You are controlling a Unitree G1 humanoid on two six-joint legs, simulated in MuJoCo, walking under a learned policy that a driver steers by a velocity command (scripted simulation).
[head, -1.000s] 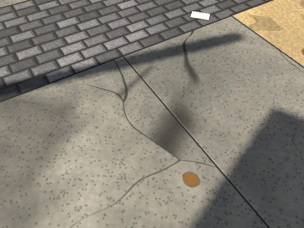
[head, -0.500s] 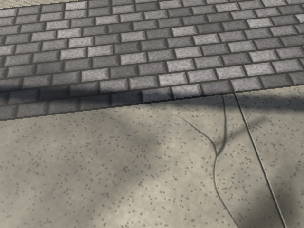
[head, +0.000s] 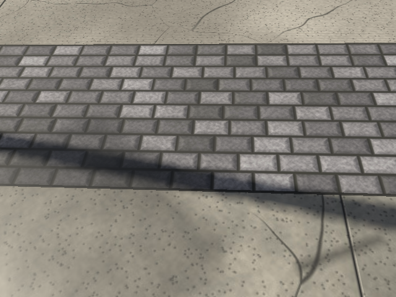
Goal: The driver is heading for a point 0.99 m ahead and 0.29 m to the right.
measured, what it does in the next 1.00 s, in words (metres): steps on the spot: left foot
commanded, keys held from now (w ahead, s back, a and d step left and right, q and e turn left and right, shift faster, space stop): shift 1.00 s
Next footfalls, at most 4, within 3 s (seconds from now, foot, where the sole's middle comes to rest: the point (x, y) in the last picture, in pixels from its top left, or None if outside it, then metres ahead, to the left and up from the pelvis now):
0.16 left None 0.01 0.12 -0.78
2.40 right None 0.16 -0.13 -0.78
2.88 left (212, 258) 0.62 0.02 -0.78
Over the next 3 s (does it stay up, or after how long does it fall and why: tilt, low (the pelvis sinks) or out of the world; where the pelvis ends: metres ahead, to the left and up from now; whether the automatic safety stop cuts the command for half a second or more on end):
stays up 0.52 -0.04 -0.02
